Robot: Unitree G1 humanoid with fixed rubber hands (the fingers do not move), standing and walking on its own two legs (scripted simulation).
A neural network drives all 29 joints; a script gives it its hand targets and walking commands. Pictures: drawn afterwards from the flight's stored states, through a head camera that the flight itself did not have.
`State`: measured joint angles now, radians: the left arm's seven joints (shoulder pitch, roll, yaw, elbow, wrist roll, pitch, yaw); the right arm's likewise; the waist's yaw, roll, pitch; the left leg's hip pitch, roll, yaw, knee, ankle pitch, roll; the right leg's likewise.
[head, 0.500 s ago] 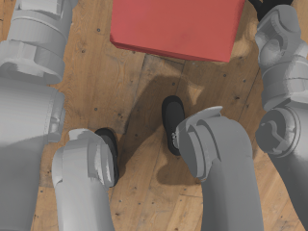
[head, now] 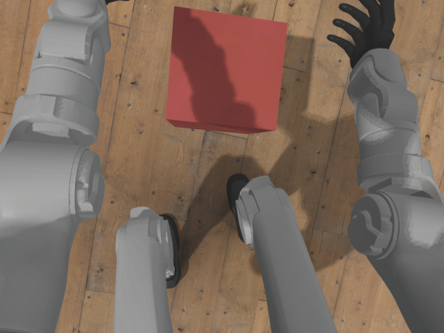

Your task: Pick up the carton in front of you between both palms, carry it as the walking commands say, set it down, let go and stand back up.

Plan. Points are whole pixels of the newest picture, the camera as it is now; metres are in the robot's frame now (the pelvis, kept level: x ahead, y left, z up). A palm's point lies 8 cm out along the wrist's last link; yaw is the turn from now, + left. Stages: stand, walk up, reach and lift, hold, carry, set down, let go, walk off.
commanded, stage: set down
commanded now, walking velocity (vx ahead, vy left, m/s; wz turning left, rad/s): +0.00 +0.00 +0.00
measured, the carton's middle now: (220, 84) +0.51 -0.11 -0.36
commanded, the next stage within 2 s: let go in 0.44 s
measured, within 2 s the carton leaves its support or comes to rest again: neither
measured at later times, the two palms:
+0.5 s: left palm out of the picture +0.60 +0.07 +0.05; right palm out of the picture +0.46 -0.30 +0.05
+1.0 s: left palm out of the picture +0.44 +0.12 +0.15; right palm out of the picture +0.34 -0.29 +0.16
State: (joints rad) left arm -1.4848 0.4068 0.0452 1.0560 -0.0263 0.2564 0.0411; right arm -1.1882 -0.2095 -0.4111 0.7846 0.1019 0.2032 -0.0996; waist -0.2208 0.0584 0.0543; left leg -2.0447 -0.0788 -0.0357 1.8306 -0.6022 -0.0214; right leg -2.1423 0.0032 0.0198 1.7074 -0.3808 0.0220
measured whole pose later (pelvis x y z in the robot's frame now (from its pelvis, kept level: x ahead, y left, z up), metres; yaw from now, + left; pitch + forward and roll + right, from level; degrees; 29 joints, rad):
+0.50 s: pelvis +0.03 +0.00 +0.13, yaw +0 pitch +47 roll +1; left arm -1.30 0.33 0.14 0.99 0.07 0.27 0.00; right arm -1.00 -0.17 -0.45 0.71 0.03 0.21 -0.03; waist -0.21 0.07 -0.08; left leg -1.65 -0.08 -0.06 1.29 -0.46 -0.02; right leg -1.74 0.00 0.03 1.19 -0.27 0.02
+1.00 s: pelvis +0.08 -0.03 +0.25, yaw +0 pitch +26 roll +2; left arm -0.38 0.09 0.18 0.58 0.11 0.11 0.11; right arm -0.22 -0.22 -0.13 0.49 -0.01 0.08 0.14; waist -0.13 0.00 -0.03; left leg -0.86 -0.03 -0.09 0.77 -0.36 -0.04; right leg -0.98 0.03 0.02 0.76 -0.23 -0.03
